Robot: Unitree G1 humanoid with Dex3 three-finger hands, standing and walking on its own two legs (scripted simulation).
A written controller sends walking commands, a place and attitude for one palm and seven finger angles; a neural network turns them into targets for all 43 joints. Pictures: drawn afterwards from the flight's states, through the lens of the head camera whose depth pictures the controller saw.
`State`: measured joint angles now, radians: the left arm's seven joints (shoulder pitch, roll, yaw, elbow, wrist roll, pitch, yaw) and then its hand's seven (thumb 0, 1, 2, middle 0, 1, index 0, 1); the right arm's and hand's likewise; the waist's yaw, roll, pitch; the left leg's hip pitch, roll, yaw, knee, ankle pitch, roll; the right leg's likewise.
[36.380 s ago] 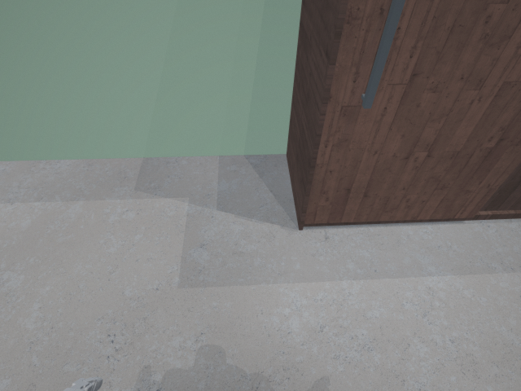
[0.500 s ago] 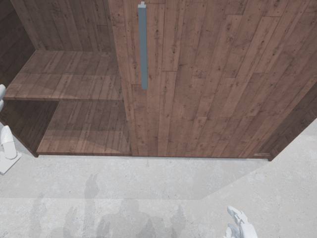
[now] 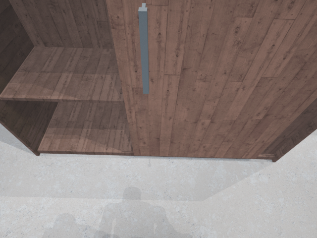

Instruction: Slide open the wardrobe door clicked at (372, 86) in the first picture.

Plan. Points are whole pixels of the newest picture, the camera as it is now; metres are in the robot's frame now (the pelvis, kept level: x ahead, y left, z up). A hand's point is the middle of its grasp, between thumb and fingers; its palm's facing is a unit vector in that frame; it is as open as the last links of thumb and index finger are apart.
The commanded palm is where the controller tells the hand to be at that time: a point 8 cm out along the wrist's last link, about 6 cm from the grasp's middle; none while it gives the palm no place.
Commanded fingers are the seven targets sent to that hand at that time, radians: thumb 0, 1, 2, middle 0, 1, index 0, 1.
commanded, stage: let the arm hang, fingers relaxed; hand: left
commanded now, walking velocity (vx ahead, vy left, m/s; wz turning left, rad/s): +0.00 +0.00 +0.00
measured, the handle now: (145, 54) +0.63 +0.08 +0.09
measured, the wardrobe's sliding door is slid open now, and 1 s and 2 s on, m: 0.66 0.66 0.66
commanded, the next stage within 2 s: look to check the result in 0.58 s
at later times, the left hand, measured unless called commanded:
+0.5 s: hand out of the picture +0.07 +0.20 -0.17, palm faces -0.04 -0.98 -0.21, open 7.3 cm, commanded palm none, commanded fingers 0.00 0.90 0.90 -0.20 -0.30 -0.20 -0.30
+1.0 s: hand out of the picture +0.01 +0.20 -0.18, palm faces -0.04 -0.98 -0.18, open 7.3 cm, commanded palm none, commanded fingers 0.00 0.90 0.90 -0.20 -0.30 -0.20 -0.30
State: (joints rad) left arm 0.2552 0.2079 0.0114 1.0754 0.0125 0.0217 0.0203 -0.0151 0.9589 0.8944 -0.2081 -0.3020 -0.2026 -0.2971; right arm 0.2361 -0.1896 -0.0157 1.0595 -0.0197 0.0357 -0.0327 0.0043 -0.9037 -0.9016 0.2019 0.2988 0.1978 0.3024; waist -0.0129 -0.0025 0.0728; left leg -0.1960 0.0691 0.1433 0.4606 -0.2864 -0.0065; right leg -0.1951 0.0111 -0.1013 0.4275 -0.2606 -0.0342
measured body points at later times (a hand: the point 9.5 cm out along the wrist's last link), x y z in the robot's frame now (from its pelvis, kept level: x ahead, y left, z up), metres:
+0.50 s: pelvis +0.02 +0.02 +0.00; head +0.04 +0.02 +0.45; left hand +0.07 +0.25 -0.16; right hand +0.01 -0.20 -0.16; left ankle -0.03 +0.11 -0.74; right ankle -0.02 -0.09 -0.74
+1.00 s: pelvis +0.01 +0.03 +0.00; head +0.05 +0.03 +0.45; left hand +0.02 +0.25 -0.16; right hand +0.00 -0.19 -0.16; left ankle -0.03 +0.11 -0.74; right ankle -0.02 -0.09 -0.74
